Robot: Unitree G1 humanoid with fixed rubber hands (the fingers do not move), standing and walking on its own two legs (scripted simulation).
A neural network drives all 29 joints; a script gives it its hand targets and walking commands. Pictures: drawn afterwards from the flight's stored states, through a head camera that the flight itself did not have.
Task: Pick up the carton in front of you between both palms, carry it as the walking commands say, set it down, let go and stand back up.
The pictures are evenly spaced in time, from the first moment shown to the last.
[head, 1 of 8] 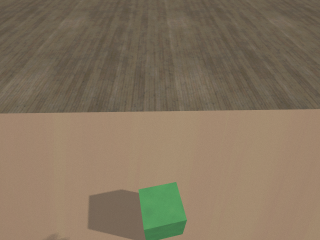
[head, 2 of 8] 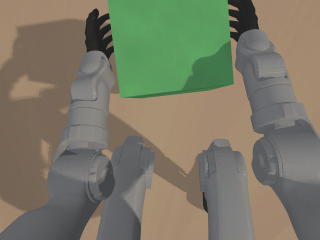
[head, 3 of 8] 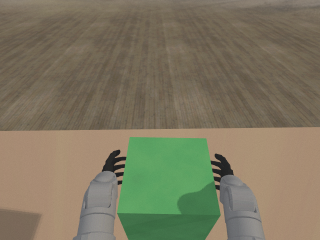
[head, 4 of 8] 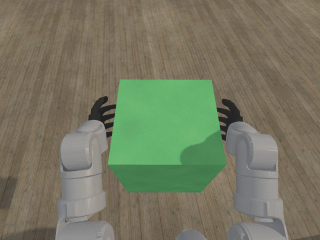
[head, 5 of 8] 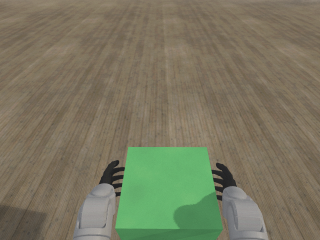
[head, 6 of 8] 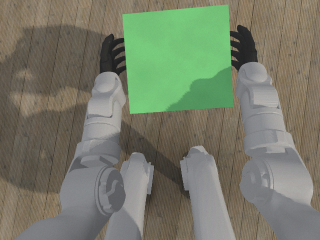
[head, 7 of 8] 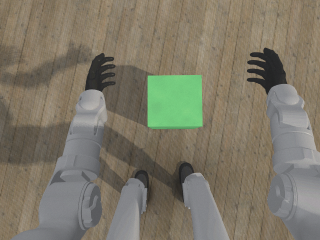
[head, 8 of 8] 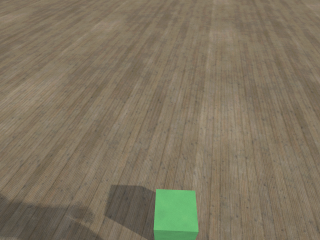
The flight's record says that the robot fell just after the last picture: no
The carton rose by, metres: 0.67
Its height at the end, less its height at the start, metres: -0.13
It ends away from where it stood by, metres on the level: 2.61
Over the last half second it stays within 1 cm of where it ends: yes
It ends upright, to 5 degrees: yes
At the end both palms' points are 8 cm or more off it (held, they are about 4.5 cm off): yes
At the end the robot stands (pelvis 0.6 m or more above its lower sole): yes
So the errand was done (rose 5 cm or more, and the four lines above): yes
